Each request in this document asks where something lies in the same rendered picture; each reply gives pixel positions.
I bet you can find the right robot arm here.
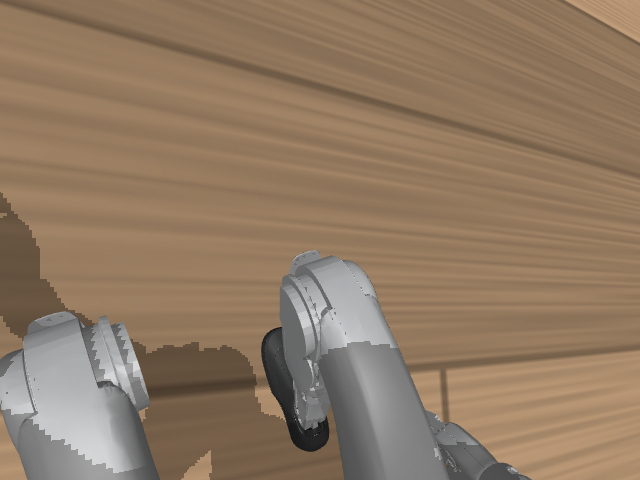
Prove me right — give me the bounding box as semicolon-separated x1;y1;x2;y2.
479;463;532;480

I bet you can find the right robot hand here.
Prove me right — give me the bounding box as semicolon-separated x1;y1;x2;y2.
425;410;499;480

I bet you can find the right robot foot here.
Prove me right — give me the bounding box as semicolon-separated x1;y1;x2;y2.
261;327;329;452

